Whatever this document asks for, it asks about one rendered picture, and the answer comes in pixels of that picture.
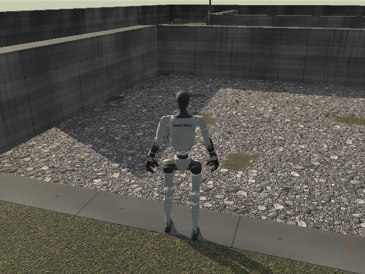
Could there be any left robot forearm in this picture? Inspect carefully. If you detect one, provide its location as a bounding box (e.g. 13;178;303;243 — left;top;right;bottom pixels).
147;138;159;162

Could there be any left robot upper arm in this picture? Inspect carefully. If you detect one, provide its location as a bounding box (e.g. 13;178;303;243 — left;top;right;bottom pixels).
154;115;171;147

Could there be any robot left hand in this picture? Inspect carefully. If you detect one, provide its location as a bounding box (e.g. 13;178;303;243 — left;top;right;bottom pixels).
145;160;159;173

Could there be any robot right thigh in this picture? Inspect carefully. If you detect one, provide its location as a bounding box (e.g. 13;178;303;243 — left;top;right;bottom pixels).
190;160;202;203

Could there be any left robot shin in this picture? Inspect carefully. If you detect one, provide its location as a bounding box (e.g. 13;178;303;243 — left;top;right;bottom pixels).
164;187;172;225

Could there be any right robot forearm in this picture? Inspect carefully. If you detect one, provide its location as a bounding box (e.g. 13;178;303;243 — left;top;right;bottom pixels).
206;137;217;160

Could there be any right robot upper arm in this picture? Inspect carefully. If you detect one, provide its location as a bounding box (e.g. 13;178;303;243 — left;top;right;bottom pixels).
195;115;211;146

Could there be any robot right hand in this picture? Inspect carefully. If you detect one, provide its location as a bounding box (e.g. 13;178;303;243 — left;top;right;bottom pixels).
206;158;219;171

